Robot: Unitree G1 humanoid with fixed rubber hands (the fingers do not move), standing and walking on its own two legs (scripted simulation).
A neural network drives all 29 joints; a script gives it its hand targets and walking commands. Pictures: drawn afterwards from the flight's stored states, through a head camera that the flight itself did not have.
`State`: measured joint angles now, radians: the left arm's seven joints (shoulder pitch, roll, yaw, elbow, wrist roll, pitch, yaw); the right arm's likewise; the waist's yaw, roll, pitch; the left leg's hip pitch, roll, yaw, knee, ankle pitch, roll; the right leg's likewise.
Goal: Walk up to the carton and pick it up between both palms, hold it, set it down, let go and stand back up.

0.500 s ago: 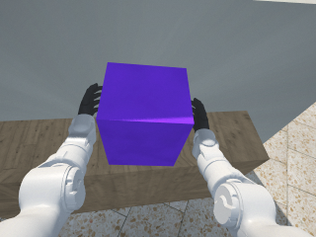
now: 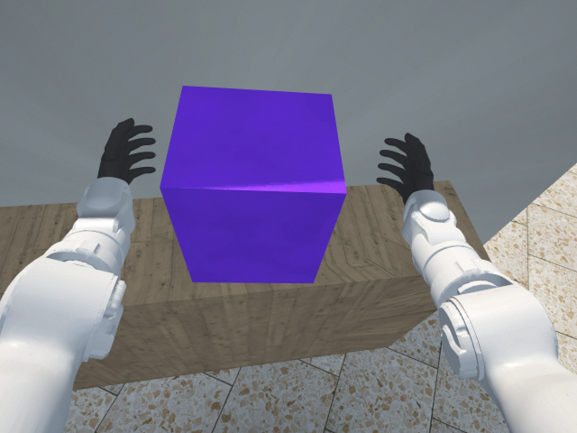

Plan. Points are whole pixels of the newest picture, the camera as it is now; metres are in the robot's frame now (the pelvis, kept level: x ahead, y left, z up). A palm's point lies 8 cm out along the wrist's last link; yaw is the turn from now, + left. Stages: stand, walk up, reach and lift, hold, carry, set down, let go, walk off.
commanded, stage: set down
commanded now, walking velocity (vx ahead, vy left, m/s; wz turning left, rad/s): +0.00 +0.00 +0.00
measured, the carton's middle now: (255, 196) +0.47 +0.04 +0.01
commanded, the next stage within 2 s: none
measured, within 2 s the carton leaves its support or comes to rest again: neither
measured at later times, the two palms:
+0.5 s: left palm (92, 139) +0.46 +0.23 +0.14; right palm (430, 114) +0.46 -0.16 +0.20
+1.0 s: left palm (79, 112) +0.45 +0.23 +0.18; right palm (431, 145) +0.44 -0.17 +0.17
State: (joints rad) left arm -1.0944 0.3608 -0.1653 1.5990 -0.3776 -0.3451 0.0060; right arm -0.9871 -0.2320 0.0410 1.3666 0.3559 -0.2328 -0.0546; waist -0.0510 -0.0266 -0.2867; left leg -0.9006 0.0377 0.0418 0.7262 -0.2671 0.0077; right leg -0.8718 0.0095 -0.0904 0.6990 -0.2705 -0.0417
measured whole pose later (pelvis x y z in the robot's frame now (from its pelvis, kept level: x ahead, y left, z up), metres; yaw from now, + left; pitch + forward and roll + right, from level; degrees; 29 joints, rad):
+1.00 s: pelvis +0.01 +0.00 +0.04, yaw +1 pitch +10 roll -1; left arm -1.00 0.41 -0.05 1.20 -0.30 0.06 -0.04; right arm -0.89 -0.20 0.01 1.02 0.31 0.13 -0.16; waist -0.03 -0.03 -0.16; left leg -0.43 0.02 0.03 0.42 -0.17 0.00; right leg -0.40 0.02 -0.08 0.38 -0.16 -0.04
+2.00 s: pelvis +0.02 +0.01 +0.03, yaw +0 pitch +5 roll -1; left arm -0.21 0.27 -0.03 0.84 -0.20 -0.34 -0.02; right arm -0.20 -0.09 -0.01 0.82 0.21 -0.31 -0.10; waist -0.01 -0.03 -0.06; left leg -0.34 0.01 0.02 0.51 -0.25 0.01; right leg -0.30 0.02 -0.06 0.45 -0.24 -0.02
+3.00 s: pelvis +0.04 +0.00 +0.04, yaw -1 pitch -3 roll +0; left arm 0.17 0.25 0.00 0.61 -0.08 -0.18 -0.03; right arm 0.15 -0.12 0.02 0.76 0.10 -0.37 -0.04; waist 0.02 -0.04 0.04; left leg -0.11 0.02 0.04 0.42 -0.26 0.00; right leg -0.08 0.03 -0.02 0.38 -0.25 -0.03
